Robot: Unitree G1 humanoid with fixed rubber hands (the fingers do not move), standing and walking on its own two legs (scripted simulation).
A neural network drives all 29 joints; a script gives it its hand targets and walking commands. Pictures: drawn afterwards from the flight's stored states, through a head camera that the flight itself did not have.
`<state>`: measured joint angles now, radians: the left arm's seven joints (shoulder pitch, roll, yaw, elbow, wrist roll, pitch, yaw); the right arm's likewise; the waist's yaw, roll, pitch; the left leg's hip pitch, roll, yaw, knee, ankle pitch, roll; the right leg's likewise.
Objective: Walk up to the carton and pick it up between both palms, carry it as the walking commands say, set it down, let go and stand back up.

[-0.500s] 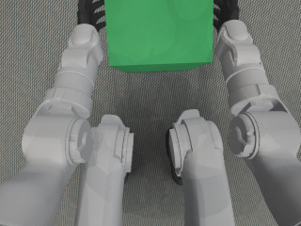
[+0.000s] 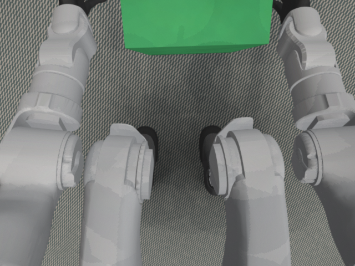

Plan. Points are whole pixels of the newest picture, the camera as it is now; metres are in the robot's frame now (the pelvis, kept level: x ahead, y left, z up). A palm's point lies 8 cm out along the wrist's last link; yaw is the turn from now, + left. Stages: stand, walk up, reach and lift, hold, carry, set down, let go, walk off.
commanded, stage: set down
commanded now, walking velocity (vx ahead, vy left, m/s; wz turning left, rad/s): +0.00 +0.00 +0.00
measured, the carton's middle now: out of the picture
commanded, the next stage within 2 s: let go in 1.42 s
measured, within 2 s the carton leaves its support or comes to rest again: neither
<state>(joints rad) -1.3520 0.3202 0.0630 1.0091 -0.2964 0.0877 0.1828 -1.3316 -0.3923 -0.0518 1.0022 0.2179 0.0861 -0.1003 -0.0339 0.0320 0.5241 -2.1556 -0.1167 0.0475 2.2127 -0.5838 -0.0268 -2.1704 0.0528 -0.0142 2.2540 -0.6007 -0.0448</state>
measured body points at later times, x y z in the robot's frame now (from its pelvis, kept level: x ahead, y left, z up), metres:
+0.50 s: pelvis +0.00 +0.00 +0.04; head +0.36 -0.03 +0.29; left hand +0.53 +0.13 -0.13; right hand +0.52 -0.23 -0.13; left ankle +0.12 +0.11 -0.33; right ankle +0.11 -0.10 -0.33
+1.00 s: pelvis -0.01 +0.00 +0.16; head +0.35 -0.04 +0.42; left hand +0.53 +0.13 +0.02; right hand +0.52 -0.24 +0.02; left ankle +0.12 +0.11 -0.33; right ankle +0.11 -0.10 -0.33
